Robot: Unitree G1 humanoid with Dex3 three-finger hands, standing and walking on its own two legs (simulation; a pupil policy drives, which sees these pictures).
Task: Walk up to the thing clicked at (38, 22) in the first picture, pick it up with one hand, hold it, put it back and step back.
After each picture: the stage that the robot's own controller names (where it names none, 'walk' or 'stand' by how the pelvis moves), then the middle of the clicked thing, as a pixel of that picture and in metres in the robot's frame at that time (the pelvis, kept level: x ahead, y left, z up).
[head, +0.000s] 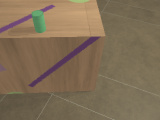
stand; (39, 21) +0.81 +0.25 -0.07
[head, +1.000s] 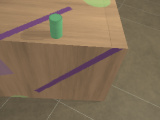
walk; (56, 26) +0.71 +0.14 -0.05
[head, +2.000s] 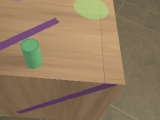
stand; (32, 54) +0.47 +0.20 -0.05
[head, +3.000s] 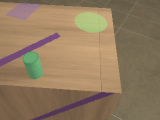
stand; (33, 65) +0.48 +0.22 -0.07
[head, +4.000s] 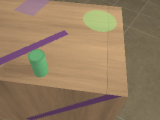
stand; (38, 63) +0.47 +0.19 -0.06
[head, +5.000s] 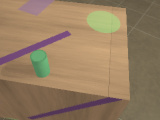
stand; (40, 64) +0.47 +0.19 -0.06
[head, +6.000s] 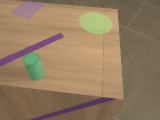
stand; (34, 67) +0.46 +0.22 -0.07
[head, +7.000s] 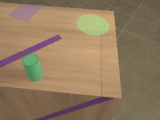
stand; (33, 68) +0.46 +0.22 -0.07
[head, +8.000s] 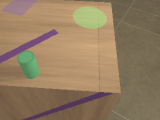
rise first; (29, 65) +0.46 +0.23 -0.07
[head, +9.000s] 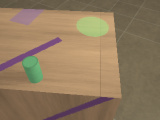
rise first; (33, 70) +0.46 +0.25 -0.06
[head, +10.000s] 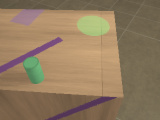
go down; (34, 70) +0.45 +0.25 -0.06
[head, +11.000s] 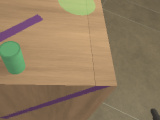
go down; (13, 58) +0.44 +0.22 -0.03
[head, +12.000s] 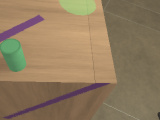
approach; (14, 56) +0.45 +0.23 -0.02
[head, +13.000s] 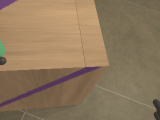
close in; out of the picture +0.46 +0.25 +0.02
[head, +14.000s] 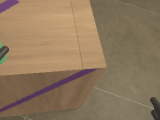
close; out of the picture +0.46 +0.24 +0.03
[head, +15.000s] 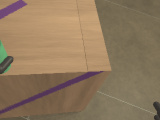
lift; out of the picture +0.42 +0.24 +0.03
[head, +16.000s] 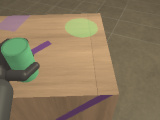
lift; (21, 61) +0.33 +0.17 +0.18
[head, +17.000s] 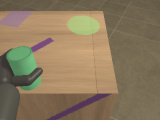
hold; (25, 68) +0.33 +0.18 +0.13
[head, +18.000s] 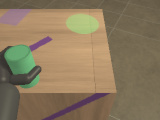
crouch; (23, 67) +0.33 +0.18 +0.13
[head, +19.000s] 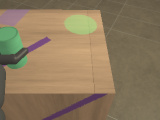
crouch; (11, 48) +0.39 +0.22 +0.15
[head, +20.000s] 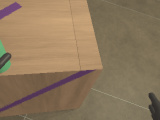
lower; out of the picture +0.44 +0.23 +0.00
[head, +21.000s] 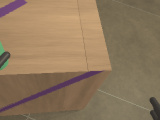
lower; out of the picture +0.43 +0.24 +0.02
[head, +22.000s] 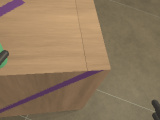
lower; out of the picture +0.44 +0.24 +0.02
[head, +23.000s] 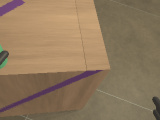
lower; out of the picture +0.44 +0.24 +0.02
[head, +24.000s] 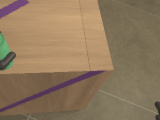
loosen; out of the picture +0.43 +0.23 +0.02
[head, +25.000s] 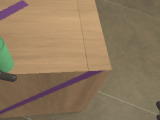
withdraw; out of the picture +0.42 +0.23 +0.02
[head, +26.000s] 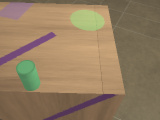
sink last; (29, 76) +0.40 +0.22 -0.02
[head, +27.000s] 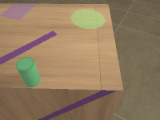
stand; (29, 72) +0.42 +0.23 -0.02
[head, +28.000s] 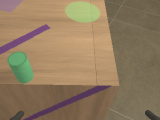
stand; (21, 68) +0.42 +0.24 -0.01
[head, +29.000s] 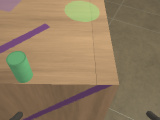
stand; (20, 67) +0.42 +0.24 +0.00
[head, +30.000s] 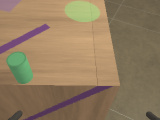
stand; (20, 68) +0.41 +0.24 +0.00
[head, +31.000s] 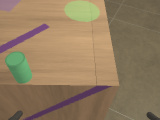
stand; (19, 68) +0.41 +0.24 +0.00
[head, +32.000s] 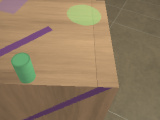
stand; (24, 68) +0.42 +0.23 -0.02
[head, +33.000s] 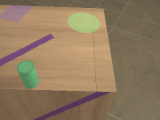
walk; (28, 75) +0.43 +0.23 -0.07
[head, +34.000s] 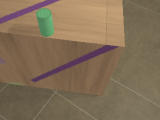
walk; (45, 23) +0.64 +0.17 -0.04
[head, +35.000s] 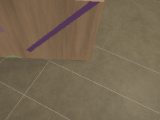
walk; out of the picture +0.93 +0.25 -0.05
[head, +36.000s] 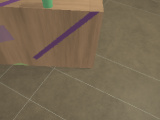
stand; out of the picture +1.01 +0.23 -0.06
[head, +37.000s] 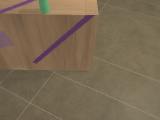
stand; (43, 3) +1.03 +0.25 -0.07
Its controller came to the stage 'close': yes
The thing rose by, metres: 0.25
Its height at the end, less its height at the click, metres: +0.00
